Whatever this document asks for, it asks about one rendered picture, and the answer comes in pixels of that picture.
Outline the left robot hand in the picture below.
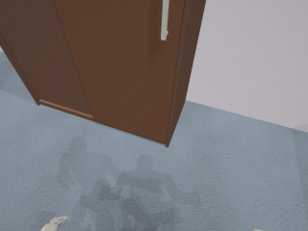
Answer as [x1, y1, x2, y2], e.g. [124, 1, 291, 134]
[40, 216, 68, 231]

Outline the wardrobe door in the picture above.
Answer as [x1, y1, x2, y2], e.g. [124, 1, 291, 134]
[0, 0, 92, 116]
[54, 0, 186, 143]

